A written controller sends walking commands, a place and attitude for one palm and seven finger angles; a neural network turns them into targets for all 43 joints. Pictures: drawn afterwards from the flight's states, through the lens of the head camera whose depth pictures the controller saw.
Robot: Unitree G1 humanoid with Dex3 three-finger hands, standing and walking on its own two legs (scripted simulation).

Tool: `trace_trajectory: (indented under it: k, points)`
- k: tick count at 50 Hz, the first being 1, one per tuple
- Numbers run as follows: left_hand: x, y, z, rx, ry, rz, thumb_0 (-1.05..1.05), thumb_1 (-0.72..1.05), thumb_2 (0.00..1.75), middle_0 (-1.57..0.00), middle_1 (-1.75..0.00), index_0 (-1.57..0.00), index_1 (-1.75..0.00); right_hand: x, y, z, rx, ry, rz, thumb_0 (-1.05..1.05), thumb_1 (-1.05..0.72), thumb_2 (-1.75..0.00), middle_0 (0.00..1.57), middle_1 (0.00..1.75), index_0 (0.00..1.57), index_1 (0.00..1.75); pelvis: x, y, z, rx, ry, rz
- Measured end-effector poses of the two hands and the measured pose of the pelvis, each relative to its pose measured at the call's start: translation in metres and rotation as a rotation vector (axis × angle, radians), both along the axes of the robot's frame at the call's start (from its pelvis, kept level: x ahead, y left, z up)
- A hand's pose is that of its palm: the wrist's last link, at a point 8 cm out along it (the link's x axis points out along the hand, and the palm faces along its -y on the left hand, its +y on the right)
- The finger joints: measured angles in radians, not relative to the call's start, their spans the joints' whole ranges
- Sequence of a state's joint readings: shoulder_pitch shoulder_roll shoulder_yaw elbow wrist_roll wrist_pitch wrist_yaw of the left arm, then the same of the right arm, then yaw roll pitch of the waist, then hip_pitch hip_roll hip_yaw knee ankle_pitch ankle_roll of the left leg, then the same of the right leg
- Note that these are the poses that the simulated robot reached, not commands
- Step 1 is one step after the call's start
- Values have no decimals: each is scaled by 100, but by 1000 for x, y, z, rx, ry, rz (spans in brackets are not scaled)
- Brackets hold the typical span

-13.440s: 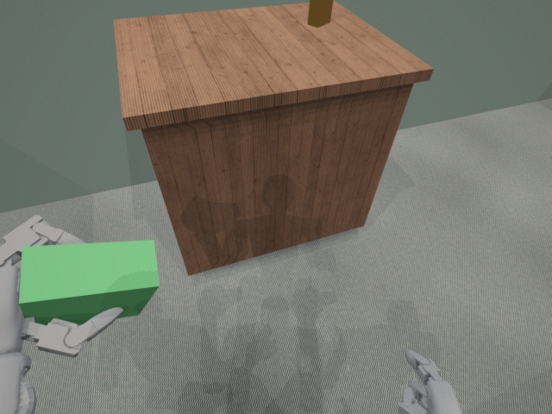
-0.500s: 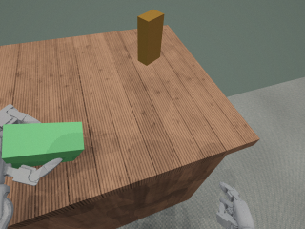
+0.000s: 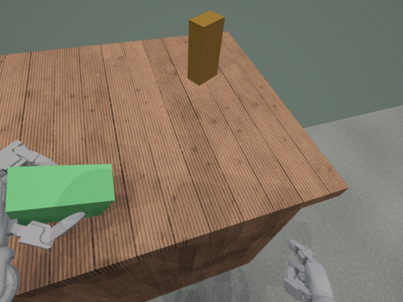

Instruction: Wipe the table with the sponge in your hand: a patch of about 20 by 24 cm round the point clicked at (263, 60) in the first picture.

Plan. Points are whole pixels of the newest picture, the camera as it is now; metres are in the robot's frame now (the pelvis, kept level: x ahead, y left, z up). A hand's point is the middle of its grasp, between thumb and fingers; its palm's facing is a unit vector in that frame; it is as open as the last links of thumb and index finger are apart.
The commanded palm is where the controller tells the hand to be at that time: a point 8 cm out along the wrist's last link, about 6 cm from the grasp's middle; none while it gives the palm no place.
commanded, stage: look again from close up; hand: left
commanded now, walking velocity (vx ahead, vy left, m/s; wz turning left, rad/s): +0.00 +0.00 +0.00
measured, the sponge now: (77, 195) +0.24 +0.22 +0.13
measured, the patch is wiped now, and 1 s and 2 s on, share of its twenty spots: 0.00 0.00 0.00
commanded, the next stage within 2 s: turn the palm down, sponge in hand in 0.16 s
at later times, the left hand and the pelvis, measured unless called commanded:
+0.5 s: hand (38, 195) +0.21 +0.24 +0.17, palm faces +0.32 -0.76 -0.57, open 9.7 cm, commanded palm +0.15 +0.27 +0.20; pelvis -0.02 -0.02 +0.00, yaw +1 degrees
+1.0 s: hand (50, 200) +0.20 +0.21 +0.19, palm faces +0.29 -0.51 -0.81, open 9.7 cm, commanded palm +0.15 +0.25 +0.24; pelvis -0.03 -0.07 -0.01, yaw +2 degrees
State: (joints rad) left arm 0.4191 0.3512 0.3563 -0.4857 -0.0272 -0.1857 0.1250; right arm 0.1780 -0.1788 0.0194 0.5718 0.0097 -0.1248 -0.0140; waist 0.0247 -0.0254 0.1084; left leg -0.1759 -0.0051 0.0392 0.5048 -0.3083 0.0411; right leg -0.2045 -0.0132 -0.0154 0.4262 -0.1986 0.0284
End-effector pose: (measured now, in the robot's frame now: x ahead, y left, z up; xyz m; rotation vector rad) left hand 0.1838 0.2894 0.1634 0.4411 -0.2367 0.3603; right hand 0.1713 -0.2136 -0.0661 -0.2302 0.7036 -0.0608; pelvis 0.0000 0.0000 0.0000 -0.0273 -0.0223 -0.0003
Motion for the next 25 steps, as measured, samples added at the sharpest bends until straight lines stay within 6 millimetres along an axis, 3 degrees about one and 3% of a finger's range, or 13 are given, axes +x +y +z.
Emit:
trace_trajectory:
  k: [13, 16, 20, 25]
  points:
    - [-9, -5, 3, 19, 12, -19, 0, -45, 101, -79, -134, -78, -135, -14, -12, 1, -13, 2, -35, 1, -90, -90, 20, 30, 20, 30, -6, -2, 0, 4, -10, 0]
    - [3, 7, 27, 175, -30, -35, 0, -45, 101, -79, -134, -78, -135, -17, -8, -3, -47, 22, 56, 1, -90, -90, 20, 30, 19, 30, -10, -7, -2, 12, 0, 32]
    - [10, 26, 49, 106, -1, 60, -1, -45, 101, -79, -135, -78, -135, -12, -8, -11, 0, 26, 125, 1, -90, -90, 20, 30, 20, 30, -14, -11, -2, 19, -3, 26]
    - [-8, -13, 38, 171, 160, 6, 0, -44, 101, -77, -136, -76, -136, 2, -13, -5, 50, -59, 117, 1, -90, -90, 20, 30, 20, 30, -22, -19, -4, 29, -4, 15]
